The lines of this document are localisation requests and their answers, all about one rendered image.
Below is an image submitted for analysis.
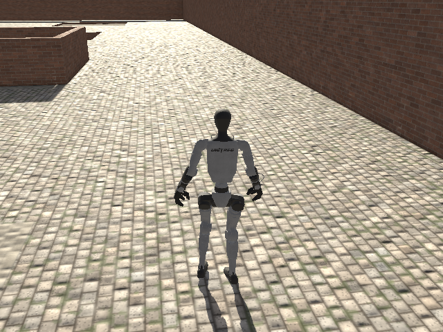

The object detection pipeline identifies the robot torso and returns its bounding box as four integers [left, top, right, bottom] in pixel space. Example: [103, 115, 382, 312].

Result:
[206, 136, 238, 208]

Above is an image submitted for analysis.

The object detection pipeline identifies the robot left forearm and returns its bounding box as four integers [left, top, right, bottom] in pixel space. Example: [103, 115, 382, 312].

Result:
[177, 166, 192, 192]

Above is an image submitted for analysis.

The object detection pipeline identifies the robot left upper arm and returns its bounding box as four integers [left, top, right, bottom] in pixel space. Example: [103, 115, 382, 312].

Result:
[186, 138, 208, 177]

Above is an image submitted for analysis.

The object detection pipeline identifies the left robot hand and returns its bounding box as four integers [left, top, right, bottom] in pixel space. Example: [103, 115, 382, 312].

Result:
[174, 190, 190, 207]

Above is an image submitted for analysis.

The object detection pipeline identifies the robot right upper arm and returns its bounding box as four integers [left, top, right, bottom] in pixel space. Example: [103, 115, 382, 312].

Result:
[237, 139, 257, 176]

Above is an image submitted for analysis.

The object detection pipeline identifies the robot right forearm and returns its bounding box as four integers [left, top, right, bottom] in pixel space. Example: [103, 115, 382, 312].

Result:
[249, 166, 261, 190]

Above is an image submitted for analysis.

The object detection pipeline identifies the right robot hand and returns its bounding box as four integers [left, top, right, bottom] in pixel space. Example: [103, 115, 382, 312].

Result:
[246, 187, 263, 201]

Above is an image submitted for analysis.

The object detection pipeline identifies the right robot thigh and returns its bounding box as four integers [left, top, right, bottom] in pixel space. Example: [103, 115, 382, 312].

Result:
[225, 194, 245, 241]

